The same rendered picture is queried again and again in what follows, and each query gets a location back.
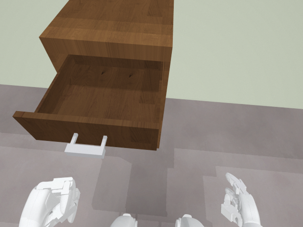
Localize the robot left hand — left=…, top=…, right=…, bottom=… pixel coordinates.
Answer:
left=19, top=177, right=80, bottom=227

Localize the handle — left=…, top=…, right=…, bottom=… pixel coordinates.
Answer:
left=64, top=133, right=107, bottom=159

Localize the robot right hand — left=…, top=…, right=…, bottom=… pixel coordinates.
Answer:
left=221, top=173, right=261, bottom=227

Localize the cabinet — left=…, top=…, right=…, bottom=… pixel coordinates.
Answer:
left=39, top=0, right=174, bottom=148

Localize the drawer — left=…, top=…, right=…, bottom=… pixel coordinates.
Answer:
left=13, top=54, right=163, bottom=151

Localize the robot right thigh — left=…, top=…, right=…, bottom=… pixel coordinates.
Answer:
left=175, top=217, right=204, bottom=227

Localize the robot thigh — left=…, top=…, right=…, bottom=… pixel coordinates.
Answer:
left=110, top=216, right=137, bottom=227
left=175, top=217, right=204, bottom=227

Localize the robot left thigh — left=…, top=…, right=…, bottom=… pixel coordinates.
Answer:
left=110, top=216, right=137, bottom=227

